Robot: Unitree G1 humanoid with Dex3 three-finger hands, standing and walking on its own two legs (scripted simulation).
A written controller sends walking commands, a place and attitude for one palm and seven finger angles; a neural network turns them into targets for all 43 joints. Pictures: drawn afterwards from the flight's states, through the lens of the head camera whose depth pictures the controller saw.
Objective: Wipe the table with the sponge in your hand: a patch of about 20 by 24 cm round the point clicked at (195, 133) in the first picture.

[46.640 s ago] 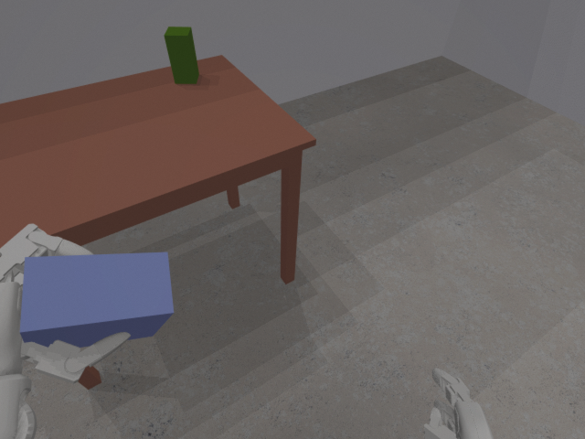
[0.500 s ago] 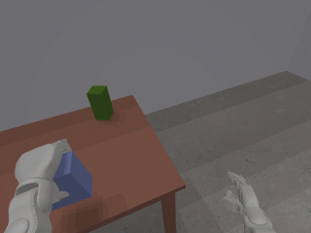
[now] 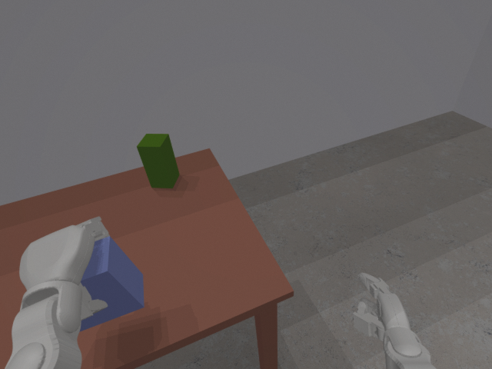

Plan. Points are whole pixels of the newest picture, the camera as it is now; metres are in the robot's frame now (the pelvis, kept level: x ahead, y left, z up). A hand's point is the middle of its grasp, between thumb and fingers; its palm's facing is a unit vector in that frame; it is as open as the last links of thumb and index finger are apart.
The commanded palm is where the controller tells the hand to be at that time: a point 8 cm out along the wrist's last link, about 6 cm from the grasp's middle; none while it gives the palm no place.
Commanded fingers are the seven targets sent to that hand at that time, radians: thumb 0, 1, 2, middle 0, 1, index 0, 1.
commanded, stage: bring the sponge back beside the body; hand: left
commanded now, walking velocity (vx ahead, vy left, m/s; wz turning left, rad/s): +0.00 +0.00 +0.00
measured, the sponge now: (100, 291) +0.19 +0.28 +0.06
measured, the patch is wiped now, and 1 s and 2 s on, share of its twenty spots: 1.00 1.00 1.00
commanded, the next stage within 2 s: step back with the hand held close in 0.06 s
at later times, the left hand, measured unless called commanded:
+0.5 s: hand (106, 248) +0.21 +0.25 +0.15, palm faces +0.30 -0.86 -0.42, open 10.4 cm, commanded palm +0.16 +0.30 +0.18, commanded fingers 0.00 0.10 1.30 -1.20 -1.60 -1.20 -1.60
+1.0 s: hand (47, 292) +0.13 +0.28 +0.16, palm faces +0.38 -0.86 -0.35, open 10.4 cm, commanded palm +0.08 +0.32 +0.18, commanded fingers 0.00 0.10 1.30 -1.20 -1.60 -1.20 -1.60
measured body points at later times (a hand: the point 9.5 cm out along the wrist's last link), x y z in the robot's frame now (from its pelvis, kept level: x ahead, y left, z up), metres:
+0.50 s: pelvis +0.01 +0.01 -0.01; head +0.02 +0.03 +0.44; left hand +0.19 +0.29 +0.17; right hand +0.17 -0.23 -0.09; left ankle +0.03 +0.12 -0.74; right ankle +0.01 -0.10 -0.74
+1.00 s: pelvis -0.06 +0.03 -0.03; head -0.06 +0.07 +0.42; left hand +0.11 +0.32 +0.18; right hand +0.13 -0.19 -0.08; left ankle +0.00 +0.13 -0.74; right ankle -0.01 -0.10 -0.74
